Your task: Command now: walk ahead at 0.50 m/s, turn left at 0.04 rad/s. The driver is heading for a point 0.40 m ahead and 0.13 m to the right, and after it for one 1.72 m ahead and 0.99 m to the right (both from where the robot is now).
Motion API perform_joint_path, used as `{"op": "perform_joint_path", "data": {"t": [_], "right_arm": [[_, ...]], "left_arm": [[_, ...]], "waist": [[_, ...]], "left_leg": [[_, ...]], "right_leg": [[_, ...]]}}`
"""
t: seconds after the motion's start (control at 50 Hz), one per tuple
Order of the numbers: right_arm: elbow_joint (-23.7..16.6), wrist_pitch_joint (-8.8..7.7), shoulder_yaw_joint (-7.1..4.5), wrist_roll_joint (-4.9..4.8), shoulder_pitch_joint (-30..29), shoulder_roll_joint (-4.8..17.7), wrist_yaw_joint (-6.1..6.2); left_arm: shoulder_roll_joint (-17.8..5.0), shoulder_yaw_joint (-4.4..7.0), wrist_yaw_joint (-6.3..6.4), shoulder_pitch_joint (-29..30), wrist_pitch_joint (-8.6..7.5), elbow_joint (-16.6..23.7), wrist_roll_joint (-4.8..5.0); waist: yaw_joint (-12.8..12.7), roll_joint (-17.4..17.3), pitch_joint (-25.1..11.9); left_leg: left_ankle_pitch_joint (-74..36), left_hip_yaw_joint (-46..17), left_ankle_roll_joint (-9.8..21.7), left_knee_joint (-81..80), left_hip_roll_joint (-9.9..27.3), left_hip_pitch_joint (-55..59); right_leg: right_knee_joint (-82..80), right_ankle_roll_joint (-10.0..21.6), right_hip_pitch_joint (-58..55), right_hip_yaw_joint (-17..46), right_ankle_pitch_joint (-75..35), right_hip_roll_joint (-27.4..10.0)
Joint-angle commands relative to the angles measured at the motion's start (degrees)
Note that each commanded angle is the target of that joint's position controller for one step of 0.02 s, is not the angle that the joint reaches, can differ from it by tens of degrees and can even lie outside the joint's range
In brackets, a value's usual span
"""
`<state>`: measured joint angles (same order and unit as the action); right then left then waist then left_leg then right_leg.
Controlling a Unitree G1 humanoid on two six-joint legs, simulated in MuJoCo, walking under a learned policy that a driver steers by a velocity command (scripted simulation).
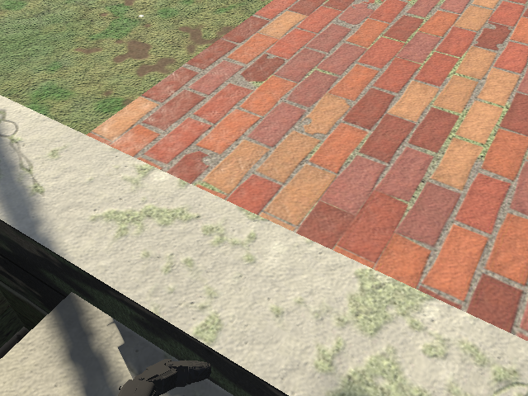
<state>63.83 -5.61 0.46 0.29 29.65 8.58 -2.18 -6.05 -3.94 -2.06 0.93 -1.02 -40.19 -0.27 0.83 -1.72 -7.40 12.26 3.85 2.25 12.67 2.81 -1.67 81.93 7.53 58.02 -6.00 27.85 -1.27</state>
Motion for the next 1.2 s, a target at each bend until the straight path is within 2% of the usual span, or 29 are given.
{"op": "perform_joint_path", "data": {"t": [0.02, 0.04, 0.06, 0.08, 0.12, 0.16, 0.3, 0.32, 0.34, 0.4, 0.5, 0.52, 0.54, 0.56, 0.6, 0.64, 0.68, 0.72, 0.76, 0.82, 0.88, 0.9, 0.92, 0.94, 0.96, 0.98, 1.04, 1.12, 1.2], "right_arm": [[-4.47, -1.45, -3.00, -2.94, 2.40, 10.92, 4.11], [-8.92, -1.72, -3.34, -2.99, 0.13, 8.19, 2.32], [-13.11, -1.66, -4.17, 0.71, -8.13, 6.94, 0.55], [-17.44, -1.76, -3.59, 3.67, -8.14, 3.72, -0.96], [-23.75, -0.88, -2.20, 2.97, -16.40, -1.58, -0.39], [-25.18, 0.38, -1.08, 1.76, -15.67, -3.48, 1.12], [-28.97, 1.21, -2.07, 1.77, -23.39, 3.42, 0.32], [-28.01, 2.77, -0.03, 2.28, -27.17, 1.48, -2.55], [-28.05, 3.39, -0.18, 2.91, -28.43, 1.44, -3.31], [-29.80, 5.35, 0.15, 4.18, -30.56, 2.77, -2.02], [-27.15, 5.81, -3.23, 0.95, -22.38, 9.99, 0.05], [-22.56, 4.45, -3.54, 0.36, -10.39, 9.02, 1.84], [-18.96, 3.54, -4.68, 1.11, 1.23, 14.32, 2.69], [-15.68, 3.31, -5.59, 2.86, 10.39, 15.62, 2.00], [-9.75, 3.28, -5.52, 5.27, 6.83, 10.92, 1.46], [-4.50, 3.32, -0.67, 4.09, 3.17, -1.73, -1.40], [-1.41, 2.84, 0.74, 5.72, -5.44, -2.82, -1.58], [-4.61, 1.25, -0.40, 9.04, -21.27, 3.60, -2.10], [-10.37, -0.63, -1.04, 7.04, -25.80, 10.23, -1.97], [-10.30, -2.27, -4.33, 2.96, -12.52, 21.83, -0.95], [-11.57, 0.95, -5.66, 6.80, -4.61, 21.08, -2.00], [-15.18, 0.82, -5.24, 9.43, -0.79, 16.82, -1.99], [-19.37, 1.26, -4.21, 10.61, -6.92, 14.10, -3.55], [-20.49, 2.26, -5.49, 4.96, -11.96, 15.50, -4.55], [-22.02, 2.63, -4.31, 2.83, -14.99, 10.25, -3.54], [-24.44, 2.29, -2.54, 3.56, -17.15, 7.05, -1.80], [-28.24, 2.80, -1.10, 3.75, -20.12, 6.17, 1.59], [-27.56, 0.67, -2.85, 1.63, -22.69, 10.69, 2.95], [-29.38, 0.92, -1.95, 2.21, -30.26, 6.74, 1.46]], "left_arm": [[-9.48, 3.63, 4.77, -26.43, -1.00, -5.49, 0.22], [-15.99, 6.04, 5.68, -29.80, -0.21, -7.46, -0.14], [-20.91, 8.29, 6.15, -26.36, 0.18, -8.67, 0.58], [-18.91, 8.35, 5.16, -17.25, -0.57, -7.97, 0.49], [-10.12, 7.34, 3.77, -15.75, -1.64, -11.56, -1.23], [-2.29, 5.74, 2.80, -17.27, -2.68, -15.25, -2.61], [-9.31, 8.16, 3.07, -21.79, -6.11, -11.83, -0.23], [-6.82, 6.00, -0.01, -20.63, -5.50, -13.19, -4.87], [-6.57, 5.99, -1.28, -24.13, -5.46, -13.40, -5.23], [-9.69, 6.05, -2.34, -21.02, -5.61, -11.08, -3.52], [-15.95, 9.07, -3.61, -24.58, -5.57, -13.22, -2.27], [-14.45, 8.87, -4.78, -26.80, -4.71, -14.78, -3.92], [-4.19, 6.14, -6.13, -38.96, -4.36, -15.76, -5.94], [-5.90, 6.25, -7.02, -31.68, -4.58, -13.71, -3.79], [-3.23, 5.73, -5.42, -13.48, -4.52, -7.20, -0.15], [-0.71, 3.95, -3.91, -8.93, -2.42, -1.65, -2.03], [4.82, 0.01, -4.18, -5.11, 0.19, 5.63, -2.45], [-0.63, 0.19, -4.03, -3.33, 1.10, 10.09, -0.05], [-6.40, 1.54, -4.53, -2.07, 1.47, 8.81, 0.08], [-6.78, 0.50, -4.69, -0.83, 3.07, 8.01, -1.06], [-8.03, 1.54, -2.42, -12.98, 3.41, 4.93, 0.00], [-12.35, 2.75, -1.08, -22.44, 2.38, 1.20, 2.07], [-17.23, 4.64, 1.08, -36.19, 1.60, -3.65, -0.63], [-21.64, 6.37, 0.14, -37.46, 0.20, -4.61, -2.84], [-19.57, 6.28, -0.39, -32.95, -2.15, -7.52, -3.24], [-14.82, 5.33, -1.36, -26.44, -4.38, -9.64, -2.03], [-5.18, 2.76, -2.41, -15.57, -6.33, -13.16, -1.10], [-13.47, 5.85, -0.16, -11.28, -8.85, -7.36, -2.69], [-14.59, 7.56, 0.85, -16.14, -9.27, -5.47, -1.04]], "waist": [[-11.54, -8.12, -6.34], [-11.95, 7.48, -8.10], [-10.28, 19.39, -4.47], [-2.91, 13.40, 1.05], [-0.37, 5.85, 11.80], [2.23, 3.55, 12.10], [1.30, 3.08, 7.31], [-2.75, 8.87, -4.98], [-3.65, 7.15, -0.37], [-1.64, 5.96, 2.35], [1.69, 2.69, -3.05], [4.64, 3.92, -6.24], [0.40, -10.47, -21.71], [7.23, -17.32, -15.73], [7.35, -8.91, 3.05], [1.45, -1.68, 3.18], [-4.90, -0.30, 7.38], [-11.84, 2.67, 7.55], [-14.06, -0.27, 4.67], [-8.39, -2.63, 2.50], [-7.12, -14.07, -5.59], [-6.89, -1.31, -18.00], [-11.92, 13.79, -23.44], [-13.18, 16.42, -15.36], [-9.26, 9.25, -6.11], [-4.38, 7.96, 0.07], [4.71, 0.61, -0.48], [3.07, 1.50, -2.23], [-0.72, 1.77, 0.18]], "left_leg": [[-83.01, -0.52, 5.71, 31.30, 8.44, -2.75], [-58.69, -0.09, 3.35, 48.86, 0.75, -21.56], [-6.26, -4.23, 2.61, 73.59, -8.12, -35.84], [-4.60, -10.00, 3.54, 87.62, -5.13, -42.72], [-4.15, -9.55, 5.15, 93.48, -2.58, -51.00], [-2.29, -9.72, 5.48, 97.43, -2.79, -55.15], [-10.12, -1.23, 1.99, 61.78, 2.40, -48.05], [-13.76, -2.44, 4.08, 65.05, 1.09, -47.18], [-13.25, -1.19, 5.37, 63.19, 1.07, -49.46], [-9.12, 0.55, 5.58, 48.63, 0.57, -39.89], [-18.94, 4.30, 1.76, 8.90, -6.58, -18.55], [-24.72, -1.98, 4.27, 6.26, -1.48, 0.11], [-62.58, -13.63, 19.48, 21.08, 13.52, 30.65], [-55.61, -31.80, 26.22, 11.02, 22.80, 33.95], [-31.21, -23.44, 18.81, 9.47, 22.88, 16.98], [-27.07, -14.97, 15.30, 6.54, 20.81, 9.04], [-6.01, -8.12, 11.63, -0.56, 17.66, -5.44], [3.89, 3.62, 8.25, -10.49, 9.85, -29.81], [-12.32, 7.84, 11.62, -18.74, 8.20, -50.46], [-83.75, 8.17, 9.69, -4.18, 14.63, -4.40], [-111.74, 6.85, 12.55, 16.53, 18.65, 10.17], [-100.87, 2.68, 8.80, 31.18, 14.29, -10.42], [-33.75, 0.28, 3.69, 53.72, 4.14, -30.52], [-4.90, -11.27, 1.60, 82.98, -7.18, -42.98], [-5.92, -18.96, 2.07, 95.46, -8.09, -52.46], [-3.62, -17.99, 2.55, 98.28, -7.34, -57.01], [6.26, -12.38, 3.11, 89.19, -3.46, -55.38], [7.40, -5.07, -6.17, 73.62, 0.01, -41.33], [-1.16, -4.14, -7.79, 46.34, 1.75, -33.15]], "right_leg": [[-18.91, 3.86, -34.07, 8.70, 9.26, 2.50], [-41.22, 9.53, -43.63, 38.38, 19.32, -7.23], [-67.20, 13.13, -43.52, 65.26, 24.31, -12.39], [-67.54, 11.09, -38.01, 62.45, 28.24, -13.07], [-59.18, 7.10, -25.64, 44.67, 23.33, -12.06], [-57.29, 2.68, -25.83, 30.60, 8.35, -9.27], [-68.19, 4.30, -37.80, 14.22, -24.25, -7.30], [-64.49, 5.32, -42.86, 11.26, -21.93, -6.13], [-63.11, 5.90, -44.74, 10.41, -25.29, -6.17], [-64.78, 9.06, -43.47, 12.43, -42.07, -8.26], [-46.94, 5.02, -63.14, 12.12, -84.74, -6.11], [-34.85, 3.10, -52.82, 13.15, -78.32, -4.98], [-15.34, -0.34, -33.50, 8.99, -37.69, 0.75], [13.49, -2.51, -11.09, 9.47, -0.08, 9.97], [54.06, 3.80, 19.30, 10.56, 0.00, 6.07], [59.68, 9.66, 25.96, 12.27, 1.26, 2.99], [57.11, 12.56, 29.34, 11.58, 6.57, -0.73], [26.21, 11.28, 7.13, 8.06, -7.04, -5.20], [22.26, 2.74, -26.33, 0.89, -16.41, -1.92], [-6.09, 0.19, -4.87, -4.63, 1.84, 2.79], [-18.83, 3.29, -13.54, 1.65, -6.93, 10.25], [-20.84, 9.99, -41.48, 17.34, -15.31, 7.38], [-39.60, 17.24, -59.18, 41.04, -25.23, -0.26], [-53.76, 17.02, -52.86, 56.38, -21.04, -6.93], [-53.02, 11.72, -46.82, 51.13, -14.61, -7.19], [-49.18, 10.58, -41.42, 43.71, -17.96, -5.47], [-49.62, 8.18, -32.54, 29.71, -36.85, -1.41], [-57.91, 5.19, -27.83, 25.29, -45.76, -1.10], [-57.56, 2.87, -30.90, 21.68, -43.45, 0.31]]}}
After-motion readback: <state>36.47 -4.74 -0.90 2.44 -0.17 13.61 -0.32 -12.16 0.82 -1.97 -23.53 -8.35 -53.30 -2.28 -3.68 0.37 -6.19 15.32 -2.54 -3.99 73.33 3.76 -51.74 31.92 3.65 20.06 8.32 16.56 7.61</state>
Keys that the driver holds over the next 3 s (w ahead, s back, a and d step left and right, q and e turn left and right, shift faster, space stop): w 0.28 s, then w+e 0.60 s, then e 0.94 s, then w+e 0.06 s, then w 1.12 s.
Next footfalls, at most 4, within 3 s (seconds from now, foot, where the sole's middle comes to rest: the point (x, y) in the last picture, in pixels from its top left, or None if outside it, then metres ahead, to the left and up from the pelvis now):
0.52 left None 0.40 0.13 -0.62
0.86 right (341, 314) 0.60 -0.13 -0.45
1.34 left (272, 224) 0.85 0.00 -0.45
1.78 right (352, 297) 0.64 -0.16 -0.45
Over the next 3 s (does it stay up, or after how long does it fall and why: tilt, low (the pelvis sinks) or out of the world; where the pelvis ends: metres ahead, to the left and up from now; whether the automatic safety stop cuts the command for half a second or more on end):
stays up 0.94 -0.38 0.33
